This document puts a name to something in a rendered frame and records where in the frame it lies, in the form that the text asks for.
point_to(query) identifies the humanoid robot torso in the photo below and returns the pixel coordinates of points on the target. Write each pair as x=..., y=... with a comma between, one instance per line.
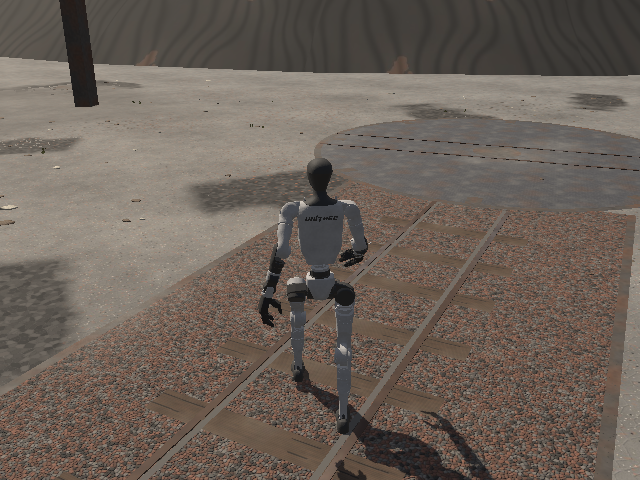
x=320, y=239

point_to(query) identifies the robot left forearm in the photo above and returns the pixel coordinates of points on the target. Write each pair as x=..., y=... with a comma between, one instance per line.
x=273, y=274

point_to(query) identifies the robot right upper arm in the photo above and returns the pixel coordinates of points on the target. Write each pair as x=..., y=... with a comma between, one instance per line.
x=352, y=212

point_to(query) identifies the robot left hand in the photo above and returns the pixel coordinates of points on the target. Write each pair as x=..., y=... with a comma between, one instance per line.
x=263, y=309

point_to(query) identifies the left robot foot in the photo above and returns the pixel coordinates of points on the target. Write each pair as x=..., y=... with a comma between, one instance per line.
x=298, y=373

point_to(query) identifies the robot right hand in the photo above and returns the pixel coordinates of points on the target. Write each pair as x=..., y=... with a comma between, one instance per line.
x=348, y=254

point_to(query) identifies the robot right forearm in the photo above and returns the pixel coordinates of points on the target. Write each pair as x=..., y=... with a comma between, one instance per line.
x=359, y=254

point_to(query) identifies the robot left upper arm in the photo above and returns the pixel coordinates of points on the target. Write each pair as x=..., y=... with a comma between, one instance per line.
x=288, y=212

